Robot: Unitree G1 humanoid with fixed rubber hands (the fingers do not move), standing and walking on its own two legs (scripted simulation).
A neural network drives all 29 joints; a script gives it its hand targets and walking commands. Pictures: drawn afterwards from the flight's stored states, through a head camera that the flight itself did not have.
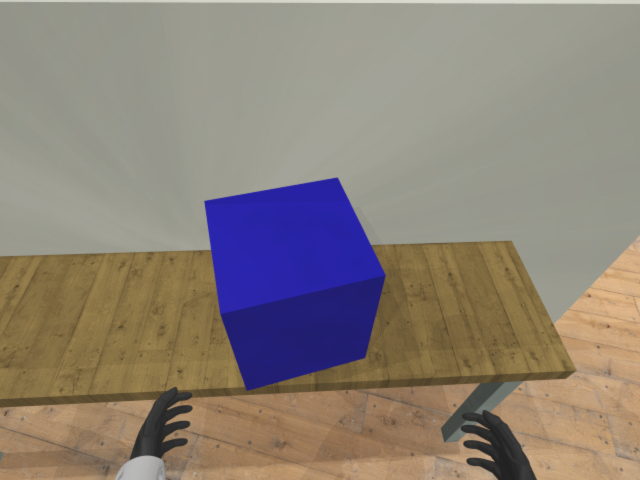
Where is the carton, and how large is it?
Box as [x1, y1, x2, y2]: [204, 177, 385, 390]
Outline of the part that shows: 337,177 204,201 220,314 247,390 363,358 365,355 385,275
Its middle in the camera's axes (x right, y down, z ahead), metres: -0.05 +0.07 +0.63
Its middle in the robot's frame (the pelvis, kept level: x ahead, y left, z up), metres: +0.41 +0.06 -0.05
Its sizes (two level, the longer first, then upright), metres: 0.210 0.200 0.250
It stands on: a table, 0.60 m high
